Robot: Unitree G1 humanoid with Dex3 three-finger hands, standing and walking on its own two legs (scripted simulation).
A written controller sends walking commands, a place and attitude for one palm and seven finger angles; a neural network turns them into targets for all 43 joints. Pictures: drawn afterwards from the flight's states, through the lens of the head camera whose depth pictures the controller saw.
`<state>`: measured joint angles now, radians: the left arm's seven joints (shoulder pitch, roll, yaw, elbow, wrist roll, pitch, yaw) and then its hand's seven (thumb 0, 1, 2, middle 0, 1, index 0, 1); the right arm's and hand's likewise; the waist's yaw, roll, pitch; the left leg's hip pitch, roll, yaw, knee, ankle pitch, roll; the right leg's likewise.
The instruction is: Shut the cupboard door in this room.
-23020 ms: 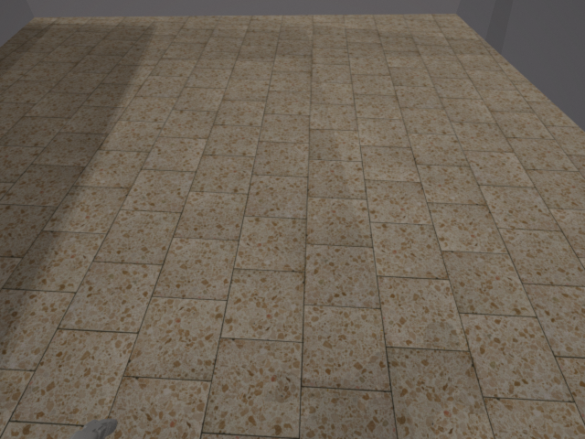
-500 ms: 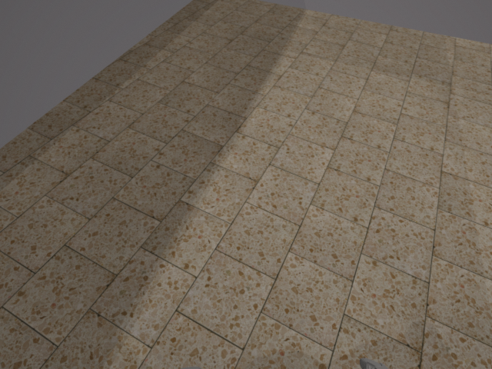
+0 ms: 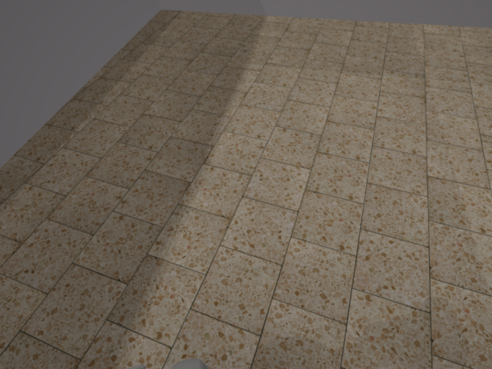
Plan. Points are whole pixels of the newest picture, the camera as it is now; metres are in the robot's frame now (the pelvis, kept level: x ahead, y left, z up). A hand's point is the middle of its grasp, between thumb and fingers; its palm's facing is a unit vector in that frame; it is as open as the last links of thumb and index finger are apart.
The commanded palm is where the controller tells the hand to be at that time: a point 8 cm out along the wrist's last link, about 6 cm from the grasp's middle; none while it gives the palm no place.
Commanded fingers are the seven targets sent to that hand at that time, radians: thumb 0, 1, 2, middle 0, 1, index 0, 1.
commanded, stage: walk around to get in front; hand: left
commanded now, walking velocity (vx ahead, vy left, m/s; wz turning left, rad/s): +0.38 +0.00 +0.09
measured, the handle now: out of the picture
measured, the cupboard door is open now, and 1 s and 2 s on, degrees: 77 77 77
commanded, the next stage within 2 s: walk to a spot facing it in 0.96 s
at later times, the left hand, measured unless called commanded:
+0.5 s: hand (139, 361) +0.17 +0.23 -0.18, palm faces +0.10 -0.98 -0.15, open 7.4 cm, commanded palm none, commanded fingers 0.00 0.90 0.90 -0.20 -0.30 -0.20 -0.30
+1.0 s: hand (197, 208) +0.50 +0.15 -0.15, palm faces +0.04 -0.97 -0.24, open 7.2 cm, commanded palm none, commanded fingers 0.00 0.90 0.90 -0.20 -0.30 -0.20 -0.30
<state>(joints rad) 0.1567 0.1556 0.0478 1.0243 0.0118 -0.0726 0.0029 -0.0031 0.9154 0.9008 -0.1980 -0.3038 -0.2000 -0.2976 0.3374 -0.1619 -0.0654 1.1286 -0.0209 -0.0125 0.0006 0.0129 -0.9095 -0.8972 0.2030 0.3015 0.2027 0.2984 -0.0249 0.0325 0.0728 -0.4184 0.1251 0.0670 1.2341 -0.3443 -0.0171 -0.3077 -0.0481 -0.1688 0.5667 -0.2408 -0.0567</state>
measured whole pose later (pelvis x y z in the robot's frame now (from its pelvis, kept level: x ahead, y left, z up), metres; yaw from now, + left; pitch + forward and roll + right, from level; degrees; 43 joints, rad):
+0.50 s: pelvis +0.21 +0.06 +0.00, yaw +1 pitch -2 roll +0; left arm 0.33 0.17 0.04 1.14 0.02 -0.02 -0.01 0.01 0.91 0.90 -0.20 -0.30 -0.20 -0.30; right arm 0.17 -0.15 -0.05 1.01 -0.02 -0.07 0.00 0.00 -0.91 -0.90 0.20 0.30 0.20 0.30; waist 0.03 -0.03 0.08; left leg -0.28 0.07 0.19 0.55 -0.23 0.04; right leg -0.40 -0.10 -0.08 1.18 -0.39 0.00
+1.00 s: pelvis +0.41 -0.03 +0.01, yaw -1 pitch -1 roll +1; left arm 0.17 0.15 0.06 1.02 0.01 -0.08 0.01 -0.02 0.94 0.90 -0.20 -0.30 -0.20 -0.30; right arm 0.31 -0.17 -0.07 1.12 -0.02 -0.01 0.01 0.01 -0.91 -0.90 0.20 0.30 0.20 0.30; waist -0.02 0.04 0.06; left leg -0.46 0.11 0.06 1.19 -0.30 -0.01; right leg -0.27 -0.05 -0.19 0.51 -0.23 -0.06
